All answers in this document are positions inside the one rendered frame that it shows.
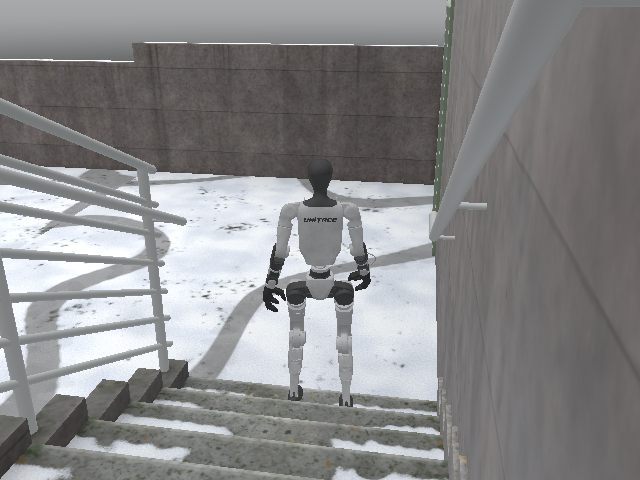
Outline stairs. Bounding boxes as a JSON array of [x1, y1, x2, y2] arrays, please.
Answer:
[[0, 376, 449, 480]]

